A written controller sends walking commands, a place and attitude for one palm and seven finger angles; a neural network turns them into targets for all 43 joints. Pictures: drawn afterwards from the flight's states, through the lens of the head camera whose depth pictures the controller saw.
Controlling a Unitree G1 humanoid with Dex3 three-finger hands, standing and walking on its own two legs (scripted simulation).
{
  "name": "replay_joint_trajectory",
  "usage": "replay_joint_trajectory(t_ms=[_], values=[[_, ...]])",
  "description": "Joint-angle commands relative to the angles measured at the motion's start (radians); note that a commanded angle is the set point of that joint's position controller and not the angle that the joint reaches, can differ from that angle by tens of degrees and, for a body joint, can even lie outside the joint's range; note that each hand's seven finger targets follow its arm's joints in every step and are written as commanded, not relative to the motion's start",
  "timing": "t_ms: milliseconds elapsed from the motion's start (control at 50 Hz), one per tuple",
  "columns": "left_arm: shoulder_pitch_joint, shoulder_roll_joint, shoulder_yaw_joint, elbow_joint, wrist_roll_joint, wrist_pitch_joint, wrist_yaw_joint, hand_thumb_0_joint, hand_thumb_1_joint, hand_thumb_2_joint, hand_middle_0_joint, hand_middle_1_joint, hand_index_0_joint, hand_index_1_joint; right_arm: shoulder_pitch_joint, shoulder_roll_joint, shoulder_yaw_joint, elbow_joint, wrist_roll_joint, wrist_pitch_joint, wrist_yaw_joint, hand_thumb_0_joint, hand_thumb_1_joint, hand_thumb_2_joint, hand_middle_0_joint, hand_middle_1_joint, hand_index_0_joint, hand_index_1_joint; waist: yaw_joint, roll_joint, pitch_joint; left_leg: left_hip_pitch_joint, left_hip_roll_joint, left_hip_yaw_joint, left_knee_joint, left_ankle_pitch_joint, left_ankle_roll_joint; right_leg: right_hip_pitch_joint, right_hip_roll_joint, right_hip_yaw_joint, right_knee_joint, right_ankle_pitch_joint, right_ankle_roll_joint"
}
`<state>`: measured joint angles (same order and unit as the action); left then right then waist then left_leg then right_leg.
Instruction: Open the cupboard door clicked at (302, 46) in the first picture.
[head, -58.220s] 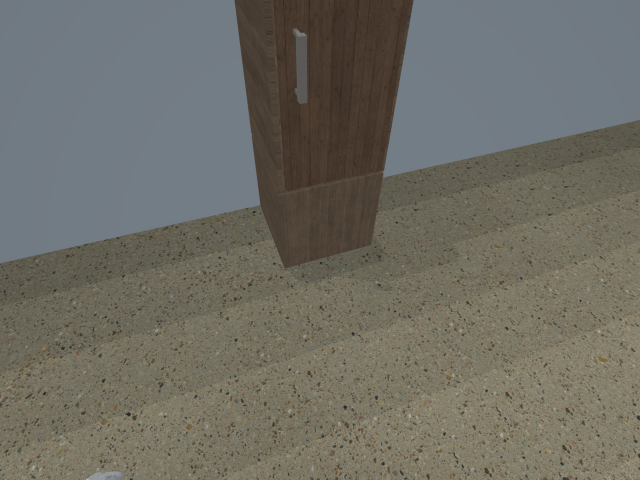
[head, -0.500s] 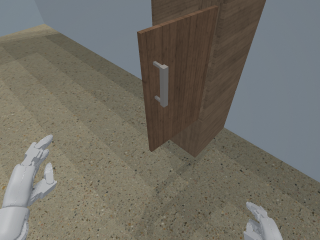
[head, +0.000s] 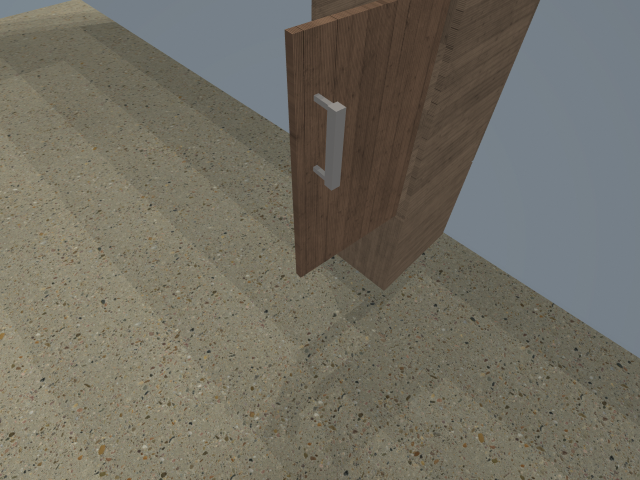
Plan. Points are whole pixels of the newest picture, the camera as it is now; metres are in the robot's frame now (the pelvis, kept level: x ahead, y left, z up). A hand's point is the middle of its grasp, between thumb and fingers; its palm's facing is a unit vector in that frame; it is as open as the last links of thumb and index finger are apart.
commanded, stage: let the arm hang, fingers relaxed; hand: left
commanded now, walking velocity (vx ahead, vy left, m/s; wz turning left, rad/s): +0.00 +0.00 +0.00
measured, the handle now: (326, 143) +0.62 +0.03 +0.06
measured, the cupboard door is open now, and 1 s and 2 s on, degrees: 84 84 84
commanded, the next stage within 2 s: look to check the result in 0.52 s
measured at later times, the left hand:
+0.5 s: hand out of the picture +0.07 +0.20 -0.16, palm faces +0.00 -0.96 -0.26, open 7.4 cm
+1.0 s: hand out of the picture +0.08 +0.23 -0.15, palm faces -0.02 -0.94 -0.33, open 7.4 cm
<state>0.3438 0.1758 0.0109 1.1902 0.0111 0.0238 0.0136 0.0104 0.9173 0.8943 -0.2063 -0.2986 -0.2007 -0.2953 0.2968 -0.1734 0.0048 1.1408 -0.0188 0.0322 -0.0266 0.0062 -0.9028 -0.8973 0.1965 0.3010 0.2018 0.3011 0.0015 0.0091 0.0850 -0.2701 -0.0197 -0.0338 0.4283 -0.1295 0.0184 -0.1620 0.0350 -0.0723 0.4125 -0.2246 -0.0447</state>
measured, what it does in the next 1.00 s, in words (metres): stands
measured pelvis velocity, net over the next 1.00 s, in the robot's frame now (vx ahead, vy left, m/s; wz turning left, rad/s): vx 0.03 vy -0.01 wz -0.02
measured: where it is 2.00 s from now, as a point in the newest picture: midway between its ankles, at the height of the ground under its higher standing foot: outside the picture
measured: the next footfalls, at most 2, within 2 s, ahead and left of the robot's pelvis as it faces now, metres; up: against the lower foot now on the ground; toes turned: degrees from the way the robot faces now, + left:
none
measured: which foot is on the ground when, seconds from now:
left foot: down 0.00-1.00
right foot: down 0.00-1.00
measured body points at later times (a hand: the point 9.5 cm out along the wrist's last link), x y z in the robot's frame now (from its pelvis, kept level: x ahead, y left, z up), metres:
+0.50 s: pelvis +0.01 +0.00 +0.00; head +0.01 -0.01 +0.45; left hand +0.07 +0.25 -0.14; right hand +0.05 -0.26 -0.15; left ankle +0.06 +0.10 -0.74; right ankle +0.00 -0.09 -0.74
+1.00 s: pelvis +0.03 -0.01 +0.01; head +0.05 -0.02 +0.46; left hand +0.08 +0.27 -0.13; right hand +0.09 -0.29 -0.15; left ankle +0.06 +0.10 -0.74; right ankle +0.00 -0.09 -0.74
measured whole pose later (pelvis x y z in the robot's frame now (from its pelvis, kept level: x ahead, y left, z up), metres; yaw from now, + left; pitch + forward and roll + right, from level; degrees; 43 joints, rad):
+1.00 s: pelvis +0.03 -0.01 +0.01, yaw -1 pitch -2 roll +0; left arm 0.14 0.29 0.02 1.16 0.01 -0.01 0.01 0.00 0.91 0.89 -0.20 -0.30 -0.20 -0.30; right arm 0.12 -0.30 0.00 1.14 -0.01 0.00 -0.01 0.00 -0.90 -0.90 0.20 0.30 0.20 0.30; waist 0.00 0.02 0.07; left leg -0.16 -0.02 -0.02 0.32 -0.12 0.00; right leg -0.07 0.04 -0.05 0.32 -0.22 -0.05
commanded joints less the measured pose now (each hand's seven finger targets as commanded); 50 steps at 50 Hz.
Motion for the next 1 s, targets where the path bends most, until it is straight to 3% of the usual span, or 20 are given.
replay_joint_trajectory(t_ms=[0, 200, 400, 500, 600, 740, 980], values=[[-0.009, 0.134, 0.028, -0.057, -0.002, -0.030, 0.013, 0.000, 0.900, 0.900, -0.200, -0.300, -0.200, -0.300, 0.015, -0.132, -0.036, -0.050, -0.005, -0.021, -0.011, 0.000, -0.900, -0.900, 0.200, 0.300, 0.200, 0.300, -0.007, -0.002, -0.008, 0.002, 0.099, -0.118, -0.106, -0.177, 0.031, -0.067, -0.125, 0.137, -0.122, -0.177, -0.034], [-0.061, 0.163, 0.033, -0.076, 0.000, -0.037, 0.016, 0.000, 0.900, 0.900, -0.200, -0.300, -0.200, -0.300, -0.019, -0.137, -0.038, -0.041, -0.006, -0.029, -0.003, 0.000, -0.900, -0.900, 0.200, 0.300, 0.200, 0.300, -0.004, -0.028, 0.019, 0.010, 0.099, -0.107, -0.112, -0.111, 0.028, -0.068, -0.137, 0.139, -0.122, -0.138, -0.029], [-0.153, 0.219, 0.041, -0.100, -0.001, -0.051, 0.012, 0.000, 0.900, 0.900, -0.200, -0.300, -0.200, -0.300, -0.094, -0.190, -0.038, -0.047, -0.005, -0.044, 0.001, 0.000, -0.900, -0.900, 0.200, 0.300, 0.200, 0.300, -0.004, 0.018, -0.037, 0.068, 0.111, -0.111, -0.119, 0.030, 0.021, -0.003, -0.149, 0.140, -0.124, -0.006, -0.025], [-0.186, 0.242, 0.042, -0.102, -0.001, -0.053, 0.009, 0.000, 0.900, 0.900, -0.200, -0.300, -0.200, -0.300, -0.131, -0.219, -0.039, -0.049, -0.005, -0.043, 0.003, 0.000, -0.900, -0.900, 0.200, 0.300, 0.200, 0.300, -0.005, 0.008, -0.023, 0.084, 0.111, -0.104, -0.126, 0.027, 0.015, -0.007, -0.153, 0.148, -0.152, -0.013, -0.024], [-0.204, 0.263, 0.042, -0.100, -0.002, -0.058, 0.008, 0.000, 0.900, 0.900, -0.200, -0.300, -0.200, -0.300, -0.149, -0.246, -0.039, -0.049, -0.003, -0.046, 0.003, 0.000, -0.900, -0.900, 0.200, 0.300, 0.200, 0.300, -0.008, 0.000, -0.077, 0.122, 0.117, -0.098, -0.119, 0.076, 0.013, 0.028, -0.161, 0.151, -0.158, 0.045, -0.022], [-0.218, 0.285, 0.037, -0.090, -0.005, -0.057, 0.008, 0.000, 0.900, 0.900, -0.200, -0.300, -0.200, -0.300, -0.175, -0.276, -0.036, -0.047, -0.001, -0.043, 0.003, 0.000, -0.900, -0.900, 0.200, 0.300, 0.200, 0.300, -0.008, -0.001, -0.077, 0.144, 0.123, -0.099, -0.128, 0.084, 0.011, 0.037, -0.160, 0.154, -0.170, 0.071, -0.020], [-0.227, 0.303, 0.035, -0.087, -0.005, -0.059, 0.010, 0.000, 0.900, 0.900, -0.200, -0.300, -0.200, -0.300, -0.196, -0.292, -0.036, -0.046, 0.002, -0.044, 0.002, 0.000, -0.900, -0.900, 0.200, 0.300, 0.200, 0.300, -0.008, -0.019, -0.087, 0.173, 0.128, -0.087, -0.130, 0.128, 0.010, 0.057, -0.165, 0.150, -0.171, 0.160, -0.012]])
